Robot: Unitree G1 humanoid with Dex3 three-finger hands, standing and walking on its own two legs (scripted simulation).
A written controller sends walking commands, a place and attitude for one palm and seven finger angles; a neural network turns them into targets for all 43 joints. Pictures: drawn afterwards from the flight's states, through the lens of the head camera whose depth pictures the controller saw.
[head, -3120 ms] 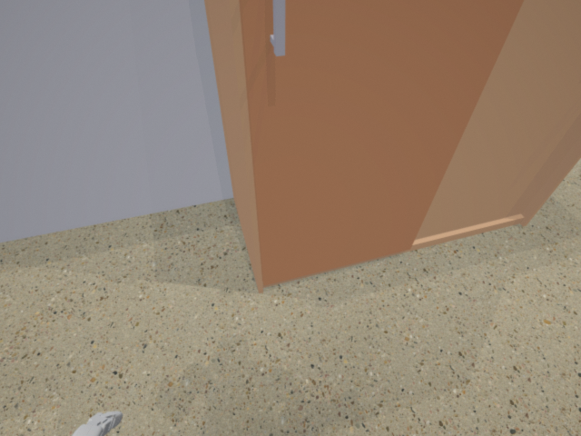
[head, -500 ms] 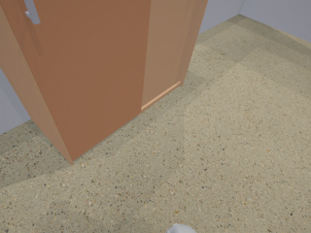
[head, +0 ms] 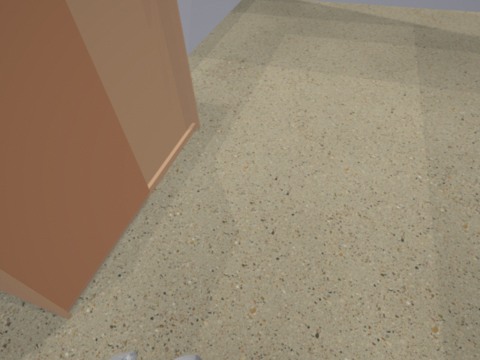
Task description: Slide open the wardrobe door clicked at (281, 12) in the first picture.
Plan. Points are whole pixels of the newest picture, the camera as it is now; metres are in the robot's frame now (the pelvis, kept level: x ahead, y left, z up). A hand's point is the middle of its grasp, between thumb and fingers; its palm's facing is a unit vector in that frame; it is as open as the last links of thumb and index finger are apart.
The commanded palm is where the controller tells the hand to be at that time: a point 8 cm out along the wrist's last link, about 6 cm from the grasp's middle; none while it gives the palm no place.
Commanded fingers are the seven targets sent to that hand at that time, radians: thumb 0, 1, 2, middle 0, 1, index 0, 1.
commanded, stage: walk to a spot facing it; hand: left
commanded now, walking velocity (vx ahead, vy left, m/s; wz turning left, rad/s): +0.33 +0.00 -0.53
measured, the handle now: out of the picture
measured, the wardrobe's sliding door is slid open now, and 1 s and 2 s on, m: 0.00 0.00 0.00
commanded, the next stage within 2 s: none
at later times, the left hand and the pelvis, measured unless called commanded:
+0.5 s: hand out of the picture +0.13 +0.25 -0.19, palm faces -0.11 -0.99 -0.13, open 7.3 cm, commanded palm none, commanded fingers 0.00 0.90 0.90 -0.20 -0.30 -0.20 -0.30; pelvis +0.17 +0.06 -0.01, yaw -16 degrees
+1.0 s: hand (195, 210) +0.51 +0.15 -0.17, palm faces -0.54 -0.83 -0.14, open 7.3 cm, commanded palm none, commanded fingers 0.00 0.90 0.90 -0.20 -0.30 -0.20 -0.30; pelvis +0.32 +0.07 +0.00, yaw -32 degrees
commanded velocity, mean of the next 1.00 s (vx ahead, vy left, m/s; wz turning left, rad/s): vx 0.20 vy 0.00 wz -0.54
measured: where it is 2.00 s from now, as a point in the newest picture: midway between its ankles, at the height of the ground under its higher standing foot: (233, 319)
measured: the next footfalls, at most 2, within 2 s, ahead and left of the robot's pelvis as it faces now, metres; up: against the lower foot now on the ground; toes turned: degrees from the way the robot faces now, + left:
left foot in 0.44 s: +0.30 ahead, +0.12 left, +0.00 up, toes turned -7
right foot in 1.12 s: +0.36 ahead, -0.08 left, +0.00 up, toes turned -43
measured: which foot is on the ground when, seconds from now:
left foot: up 0.00-0.42, down 0.44-1.00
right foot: down 0.00-0.44, up 0.46-1.00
